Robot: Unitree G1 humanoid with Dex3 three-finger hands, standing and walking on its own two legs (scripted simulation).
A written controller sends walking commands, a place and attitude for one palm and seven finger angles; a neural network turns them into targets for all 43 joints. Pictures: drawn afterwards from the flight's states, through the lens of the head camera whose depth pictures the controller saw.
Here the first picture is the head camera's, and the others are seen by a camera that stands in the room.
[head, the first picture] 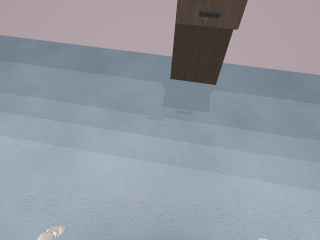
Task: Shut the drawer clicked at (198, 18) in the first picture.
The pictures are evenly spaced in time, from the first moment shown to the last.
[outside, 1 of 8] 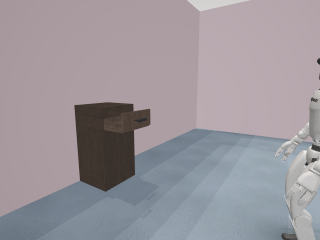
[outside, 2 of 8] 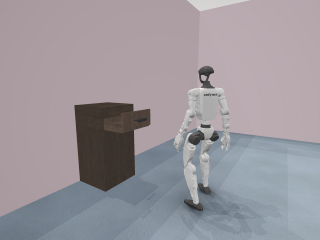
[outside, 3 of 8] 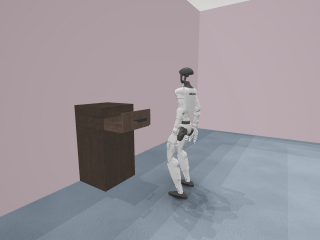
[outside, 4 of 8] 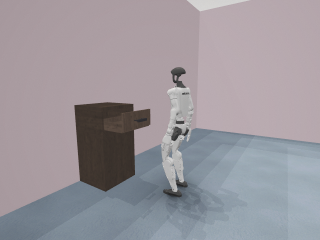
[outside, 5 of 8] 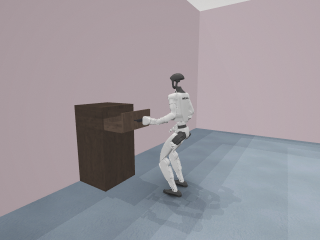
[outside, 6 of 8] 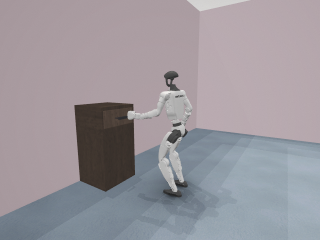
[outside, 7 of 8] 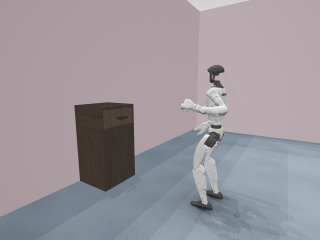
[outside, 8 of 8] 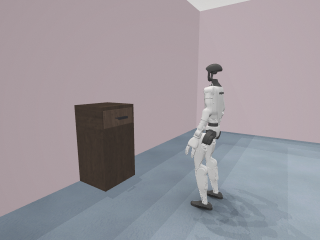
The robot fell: no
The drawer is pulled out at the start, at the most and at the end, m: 0.27 0.27 0.00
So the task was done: yes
